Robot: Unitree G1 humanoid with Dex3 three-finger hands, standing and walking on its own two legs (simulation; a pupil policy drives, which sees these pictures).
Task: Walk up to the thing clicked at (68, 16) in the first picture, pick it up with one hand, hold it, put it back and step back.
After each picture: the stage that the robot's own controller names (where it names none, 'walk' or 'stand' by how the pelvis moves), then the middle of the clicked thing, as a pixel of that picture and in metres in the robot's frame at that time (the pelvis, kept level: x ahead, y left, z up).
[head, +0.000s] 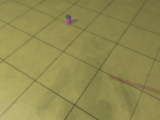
stand; (68, 19) +1.74 +0.15 -0.72
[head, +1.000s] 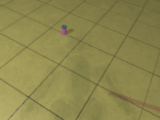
walk; (64, 30) +1.60 +0.13 -0.72
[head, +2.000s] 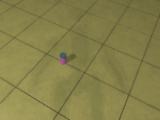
walk; (63, 58) +1.01 +0.12 -0.72
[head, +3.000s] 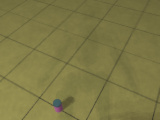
walk; (57, 105) +0.58 +0.21 -0.69
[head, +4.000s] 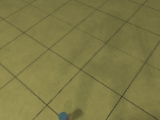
walk; (64, 118) +0.42 +0.20 -0.70
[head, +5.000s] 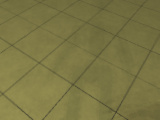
stand; out of the picture +0.33 +0.16 -0.72
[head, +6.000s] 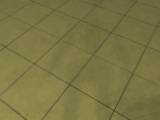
stand; out of the picture +0.30 +0.18 -0.71
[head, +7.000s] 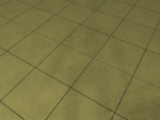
stand; out of the picture +0.31 +0.17 -0.73
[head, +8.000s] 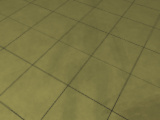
stand; out of the picture +0.31 +0.18 -0.73
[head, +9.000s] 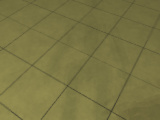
stand; out of the picture +0.30 +0.19 -0.73
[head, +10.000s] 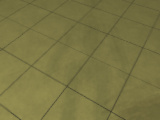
stand; out of the picture +0.29 +0.19 -0.73
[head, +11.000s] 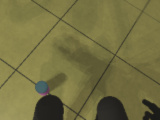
go down; (42, 88) +0.35 +0.18 -0.46
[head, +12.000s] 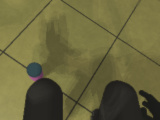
go down; (35, 72) +0.39 +0.20 -0.32
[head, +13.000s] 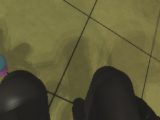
close in; out of the picture +0.38 +0.23 -0.24
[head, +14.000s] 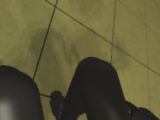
close; out of the picture +0.38 +0.24 -0.22
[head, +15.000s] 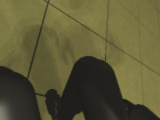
close; out of the picture +0.37 +0.25 -0.22
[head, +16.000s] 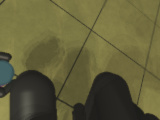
lift; out of the picture +0.31 +0.25 -0.12
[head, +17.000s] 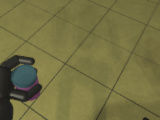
lift; (27, 83) +0.32 +0.17 +0.04
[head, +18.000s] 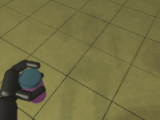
hold; (33, 86) +0.32 +0.17 +0.02
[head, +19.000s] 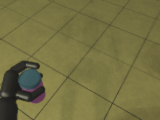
hold; (33, 87) +0.32 +0.17 +0.02
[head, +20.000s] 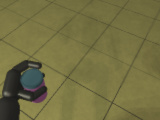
crouch; (35, 86) +0.32 +0.16 +0.02
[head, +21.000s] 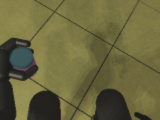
crouch; (25, 63) +0.39 +0.18 -0.07
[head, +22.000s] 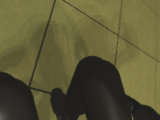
lower; out of the picture +0.39 +0.27 -0.22
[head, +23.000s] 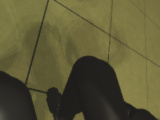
lower; out of the picture +0.39 +0.27 -0.22
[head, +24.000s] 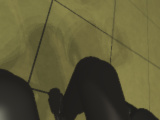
lower; out of the picture +0.38 +0.27 -0.22
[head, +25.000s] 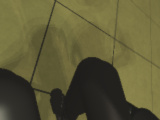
lower; out of the picture +0.38 +0.27 -0.22
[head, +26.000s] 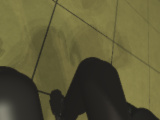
loosen; out of the picture +0.37 +0.24 -0.22
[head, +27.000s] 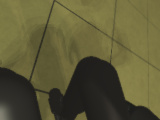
withdraw; out of the picture +0.37 +0.25 -0.23
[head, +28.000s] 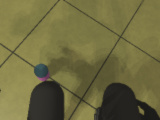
walk; (42, 72) +0.40 +0.19 -0.37
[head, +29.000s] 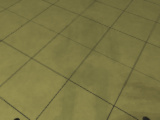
stand; out of the picture +0.31 +0.16 -0.66
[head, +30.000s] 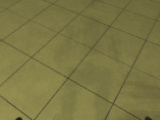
stand; out of the picture +0.32 +0.18 -0.66
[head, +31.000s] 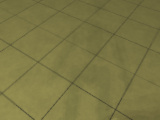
stand; out of the picture +0.33 +0.16 -0.71
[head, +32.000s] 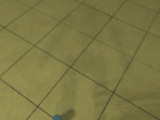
walk; out of the picture +0.37 +0.14 -0.70
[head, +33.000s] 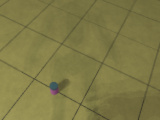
walk; (54, 88) +0.58 +0.17 -0.70
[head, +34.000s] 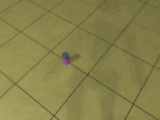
stand; (66, 58) +0.92 +0.16 -0.69
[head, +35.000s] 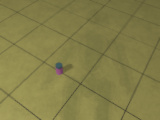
stand; (59, 68) +0.93 +0.19 -0.71
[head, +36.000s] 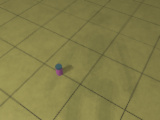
stand; (59, 69) +0.94 +0.21 -0.73
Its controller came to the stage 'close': yes
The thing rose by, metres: 0.72
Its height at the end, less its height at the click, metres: +0.00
